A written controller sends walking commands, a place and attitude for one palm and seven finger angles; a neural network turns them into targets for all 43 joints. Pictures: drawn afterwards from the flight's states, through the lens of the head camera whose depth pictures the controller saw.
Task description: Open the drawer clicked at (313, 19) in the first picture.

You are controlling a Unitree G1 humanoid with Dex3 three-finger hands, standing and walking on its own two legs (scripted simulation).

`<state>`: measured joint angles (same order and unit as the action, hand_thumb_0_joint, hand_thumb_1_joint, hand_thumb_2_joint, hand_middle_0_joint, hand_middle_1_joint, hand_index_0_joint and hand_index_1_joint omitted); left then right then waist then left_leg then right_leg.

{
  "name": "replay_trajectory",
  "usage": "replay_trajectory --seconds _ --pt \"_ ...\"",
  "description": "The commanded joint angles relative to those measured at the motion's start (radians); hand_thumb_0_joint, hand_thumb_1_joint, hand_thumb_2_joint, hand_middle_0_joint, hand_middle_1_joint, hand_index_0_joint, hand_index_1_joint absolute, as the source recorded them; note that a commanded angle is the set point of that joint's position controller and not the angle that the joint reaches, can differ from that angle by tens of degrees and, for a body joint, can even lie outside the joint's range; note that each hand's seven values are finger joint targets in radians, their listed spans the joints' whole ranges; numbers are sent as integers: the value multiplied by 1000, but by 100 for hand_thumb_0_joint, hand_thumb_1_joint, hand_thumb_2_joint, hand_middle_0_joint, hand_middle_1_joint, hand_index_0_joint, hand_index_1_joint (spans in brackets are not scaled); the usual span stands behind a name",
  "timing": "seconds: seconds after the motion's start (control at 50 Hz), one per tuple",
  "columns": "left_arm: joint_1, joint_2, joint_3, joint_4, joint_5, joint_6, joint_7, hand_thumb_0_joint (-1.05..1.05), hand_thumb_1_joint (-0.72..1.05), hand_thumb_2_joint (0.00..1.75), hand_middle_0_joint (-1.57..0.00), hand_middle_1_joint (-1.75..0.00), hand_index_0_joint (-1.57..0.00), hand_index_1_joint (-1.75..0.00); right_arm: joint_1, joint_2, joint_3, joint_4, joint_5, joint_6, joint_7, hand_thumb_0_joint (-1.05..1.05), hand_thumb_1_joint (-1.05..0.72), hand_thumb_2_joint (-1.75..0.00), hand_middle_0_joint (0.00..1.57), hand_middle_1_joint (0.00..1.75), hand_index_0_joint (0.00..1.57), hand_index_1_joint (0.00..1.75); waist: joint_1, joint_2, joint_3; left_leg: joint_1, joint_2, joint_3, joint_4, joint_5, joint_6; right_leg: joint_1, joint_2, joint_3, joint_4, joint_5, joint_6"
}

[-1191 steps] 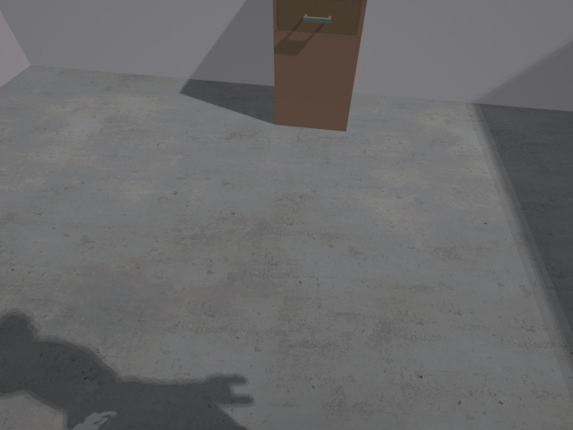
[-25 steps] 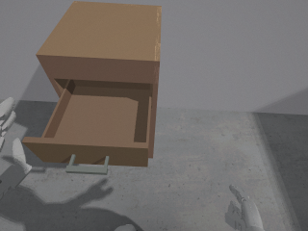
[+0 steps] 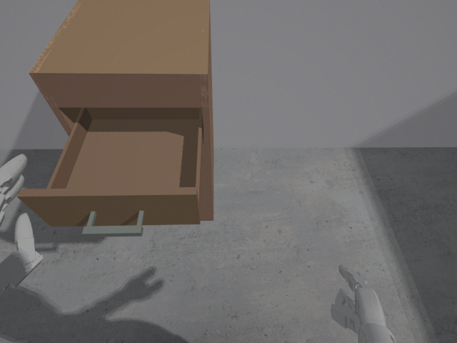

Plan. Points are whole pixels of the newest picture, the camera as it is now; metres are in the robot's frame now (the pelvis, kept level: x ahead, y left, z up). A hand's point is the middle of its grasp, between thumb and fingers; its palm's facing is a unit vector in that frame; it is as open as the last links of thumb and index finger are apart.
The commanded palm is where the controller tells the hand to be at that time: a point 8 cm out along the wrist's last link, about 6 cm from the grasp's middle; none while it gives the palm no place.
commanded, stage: step back with the hand held close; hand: left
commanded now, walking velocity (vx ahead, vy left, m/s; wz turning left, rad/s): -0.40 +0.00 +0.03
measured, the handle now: (115, 223) +0.38 +0.28 -0.14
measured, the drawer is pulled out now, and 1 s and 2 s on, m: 0.29 0.29 0.29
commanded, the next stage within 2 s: stop stepping back and stand still in 0.10 s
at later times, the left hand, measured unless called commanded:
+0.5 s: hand out of the picture +0.05 +0.18 +0.15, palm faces +0.35 -0.80 -0.48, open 7.4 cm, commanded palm -0.01 +0.23 +0.18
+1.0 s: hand out of the picture +0.03 +0.20 +0.16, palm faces +0.42 -0.80 -0.43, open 7.4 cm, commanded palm -0.04 +0.24 +0.18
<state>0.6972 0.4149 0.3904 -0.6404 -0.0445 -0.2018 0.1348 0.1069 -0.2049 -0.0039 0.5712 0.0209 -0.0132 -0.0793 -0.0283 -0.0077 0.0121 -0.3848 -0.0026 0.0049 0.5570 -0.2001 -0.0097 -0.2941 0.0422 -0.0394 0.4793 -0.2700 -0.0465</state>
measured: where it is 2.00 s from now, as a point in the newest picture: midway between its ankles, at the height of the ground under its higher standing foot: outside the picture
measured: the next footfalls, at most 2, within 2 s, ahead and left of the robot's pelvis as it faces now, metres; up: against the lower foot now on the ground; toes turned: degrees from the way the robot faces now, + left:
right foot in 0.26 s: -0.09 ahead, -0.14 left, +0.00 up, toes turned +0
left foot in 0.58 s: -0.16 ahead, +0.07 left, +0.00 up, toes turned +5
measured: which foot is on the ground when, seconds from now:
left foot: down 0.00-0.28, up 0.30-0.56, down 0.58-1.00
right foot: down 0.00-0.04, up 0.06-0.24, down 0.26-1.00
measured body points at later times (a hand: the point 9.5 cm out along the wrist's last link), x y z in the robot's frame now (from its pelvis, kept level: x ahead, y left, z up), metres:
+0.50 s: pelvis -0.13 -0.06 +0.01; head -0.11 -0.07 +0.46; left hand +0.02 +0.22 +0.18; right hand +0.01 -0.31 -0.09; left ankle -0.18 +0.07 -0.70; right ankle -0.12 -0.14 -0.74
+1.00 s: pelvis -0.15 -0.05 +0.00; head -0.15 -0.04 +0.45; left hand +0.00 +0.24 +0.18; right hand +0.02 -0.25 -0.09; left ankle -0.20 +0.07 -0.74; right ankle -0.13 -0.14 -0.74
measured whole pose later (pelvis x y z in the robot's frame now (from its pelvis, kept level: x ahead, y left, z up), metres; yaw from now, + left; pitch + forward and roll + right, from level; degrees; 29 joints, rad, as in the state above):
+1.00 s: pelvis -0.15 -0.05 +0.00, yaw +4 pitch -1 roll +0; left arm 0.62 0.36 0.34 -0.57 -0.02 -0.18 0.17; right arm 0.24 -0.16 0.04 0.61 0.01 -0.12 -0.04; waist -0.02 -0.02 0.01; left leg -0.17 0.01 0.02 0.52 -0.34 0.00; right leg -0.25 0.01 -0.07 0.53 -0.26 -0.03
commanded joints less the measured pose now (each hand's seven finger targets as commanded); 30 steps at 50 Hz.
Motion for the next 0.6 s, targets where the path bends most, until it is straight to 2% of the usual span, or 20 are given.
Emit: replay_trajectory --seconds 0.0,0.02,0.04,0.06,0.08,0.1,0.12,0.18,0.22,0.24,0.26,0.28,0.32,0.38,0.44,0.48,0.5,0.54,0.56,0.58 --pt "-4 142 89 -236 -19 -72 16 0 90 90 -20 -30 -20 -30 -37 -121 -76 -159 23 -65 9 0 -90 -90 20 30 20 30 30 128 -259 288 255 -117 -190 781 87 50 -84 50 188 124 75" --pt "30 155 114 -212 -17 -66 21 0 90 90 -20 -30 -20 -30 -53 -100 -76 -160 0 -86 15 0 -90 -90 20 30 20 30 37 215 -270 277 294 -191 -151 836 124 -33 -68 60 250 -94 57" --pt "33 149 109 -265 -18 -61 17 0 90 90 -20 -30 -20 -30 -48 -95 -63 -156 -23 -102 20 0 -90 -90 20 30 20 30 36 268 -263 207 321 -215 -185 765 144 -29 -62 68 332 -198 53" --pt "20 148 113 -287 -19 -59 20 0 90 90 -20 -30 -20 -30 -39 -97 -63 -138 -28 -115 20 0 -90 -90 20 30 20 30 37 263 -242 172 324 -211 -185 703 157 -34 -57 80 375 -218 54" --pt "15 139 107 -295 -22 -56 25 0 90 90 -20 -30 -20 -30 -26 -98 -62 -128 -25 -126 23 0 -90 -90 20 30 20 30 33 181 -225 179 317 -215 -179 695 164 -49 -51 76 364 -203 57" --pt "27 121 102 -278 -20 -50 27 0 90 90 -20 -30 -20 -30 -22 -108 -67 -118 -21 -132 27 0 -90 -90 20 30 20 30 36 156 -217 192 305 -193 -174 663 159 -58 -49 62 342 -178 58" --pt "18 115 99 -281 -20 -49 27 0 90 90 -20 -30 -20 -30 -26 -118 -69 -117 -18 -138 31 0 -90 -90 20 30 20 30 35 171 -202 170 295 -174 -178 608 151 -45 -48 49 317 -163 59" --pt "5 122 112 -251 -27 -53 25 0 90 90 -20 -30 -20 -30 -42 -125 -60 -115 -20 -151 35 0 -90 -90 20 30 20 30 36 204 -169 55 275 -173 -193 309 135 43 -43 33 188 -140 64" --pt "32 130 126 -220 -27 -47 25 0 90 90 -20 -30 -20 -30 -34 -133 -56 -139 -3 -144 40 0 -90 -90 20 30 20 30 38 174 -143 -26 180 -93 -144 -130 80 144 -54 -1 -37 -47 65" --pt "27 150 133 -216 -23 -48 24 0 90 90 -20 -30 -20 -30 -32 -121 -56 -152 3 -132 41 0 -90 -90 20 30 20 30 30 54 -111 -39 76 -5 -15 -268 23 114 -108 36 -173 -25 40" --pt "14 190 162 -214 -20 -47 27 0 90 90 -20 -30 -20 -30 -28 -113 -61 -165 0 -112 37 0 -90 -90 20 30 20 30 17 -146 -95 -26 -8 37 252 -259 -15 -26 -273 266 -296 -127 -39" --pt "1 131 108 -156 -29 -25 30 0 90 90 -20 -30 -20 -30 -9 -110 -76 -152 24 -111 32 0 -90 -90 20 30 20 30 18 -264 -83 -57 -44 -25 505 -224 -13 -102 -402 436 -321 -102 -84" --pt "-23 100 95 -132 -27 -25 34 0 90 90 -20 -30 -20 -30 -14 -87 -57 -132 5 -102 26 0 -90 -90 20 30 20 30 -22 -102 -79 -90 2 -76 626 -151 -19 -71 -381 315 -238 8 -102" --pt "-34 130 102 -92 -2 -50 38 0 90 90 -20 -30 -20 -30 -36 -96 -46 -132 -8 -99 10 0 -90 -90 20 30 20 30 -13 -96 -62 -63 23 -22 380 -166 0 4 -326 215 -238 -31 -58" --pt "-21 120 82 -100 21 -67 46 0 90 90 -20 -30 -20 -30 -25 -105 -45 -132 -11 -131 19 0 -90 -90 20 30 20 30 20 -151 -54 25 5 30 88 -236 44 64 -335 251 -275 -70 -56" --pt "-33 127 82 -155 24 -69 50 0 90 90 -20 -30 -20 -30 4 -106 -46 -125 -13 -150 24 0 -90 -90 20 30 20 30 10 -115 -73 113 0 63 -145 -190 63 116 -315 228 -236 -61 -42" --pt "-11 137 92 -167 23 -74 52 0 90 90 -20 -30 -20 -30 27 -108 -47 -125 -13 -162 25 0 -90 -90 20 30 20 30 7 -72 -90 163 7 62 -245 -138 74 145 -271 187 -177 -30 -22" --pt "-10 134 86 -199 12 -87 47 0 90 90 -20 -30 -20 -30 34 -137 -64 -145 -13 -173 24 0 -90 -90 20 30 20 30 16 85 -92 193 110 -25 -313 -11 103 180 -157 94 -6 104 31" --pt "-3 129 85 -203 7 -88 41 0 90 90 -20 -30 -20 -30 38 -152 -80 -159 -3 -169 28 0 -90 -90 20 30 20 30 17 143 -107 250 171 -91 -242 125 113 113 -116 40 86 138 41" --pt "34 151 123 -172 3 -84 41 0 90 90 -20 -30 -20 -30 41 -140 -74 -145 4 -164 32 0 -90 -90 20 30 20 30 19 147 -127 243 185 -87 -207 124 116 89 -99 11 102 79 53"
